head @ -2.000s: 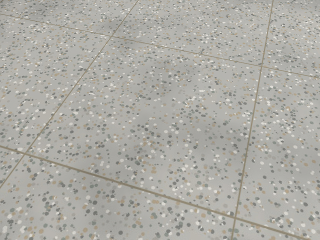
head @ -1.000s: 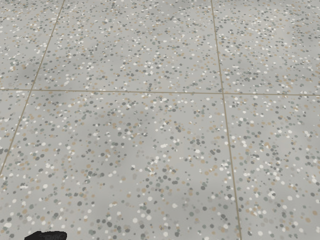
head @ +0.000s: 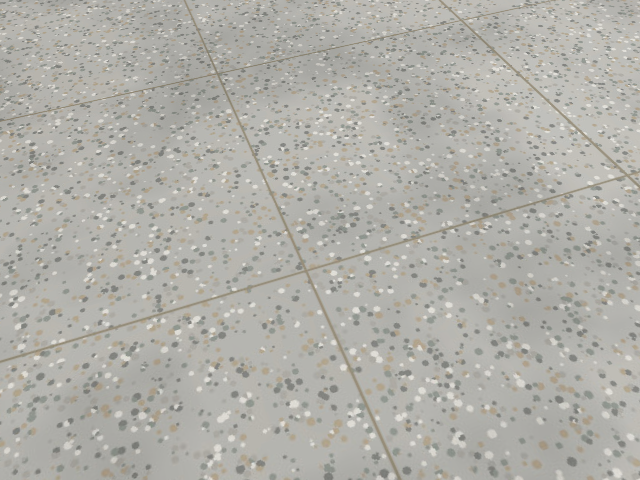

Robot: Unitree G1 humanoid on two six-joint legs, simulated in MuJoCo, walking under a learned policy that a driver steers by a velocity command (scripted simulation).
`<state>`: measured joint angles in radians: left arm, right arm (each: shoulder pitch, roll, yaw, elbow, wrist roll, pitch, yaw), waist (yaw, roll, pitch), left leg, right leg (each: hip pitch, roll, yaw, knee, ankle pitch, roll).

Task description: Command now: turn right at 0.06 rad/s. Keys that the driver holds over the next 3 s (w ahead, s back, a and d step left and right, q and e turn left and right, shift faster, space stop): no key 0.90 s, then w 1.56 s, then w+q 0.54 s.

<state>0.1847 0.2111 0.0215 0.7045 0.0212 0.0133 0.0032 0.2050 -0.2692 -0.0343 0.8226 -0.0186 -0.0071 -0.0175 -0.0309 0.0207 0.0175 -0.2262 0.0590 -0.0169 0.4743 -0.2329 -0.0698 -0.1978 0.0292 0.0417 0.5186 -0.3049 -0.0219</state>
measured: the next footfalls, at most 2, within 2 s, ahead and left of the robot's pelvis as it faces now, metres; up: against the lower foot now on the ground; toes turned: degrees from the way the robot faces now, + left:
right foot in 1.62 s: +0.45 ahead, -0.08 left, +0.00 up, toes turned -1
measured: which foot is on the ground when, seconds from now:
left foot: down 0.00-1.00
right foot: down 0.00-1.00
